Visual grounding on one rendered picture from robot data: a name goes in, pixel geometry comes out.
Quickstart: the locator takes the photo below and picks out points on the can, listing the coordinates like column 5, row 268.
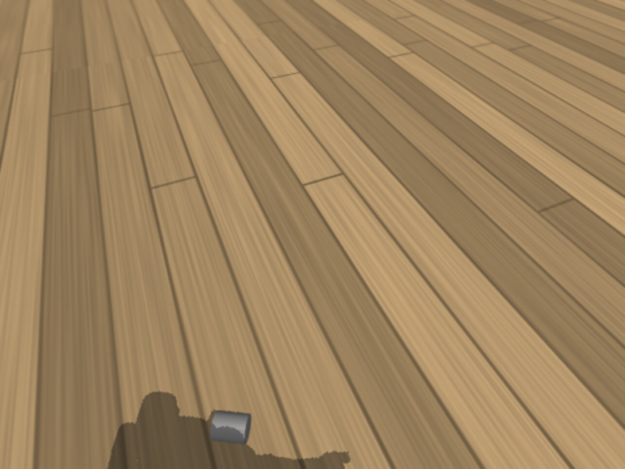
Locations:
column 230, row 427

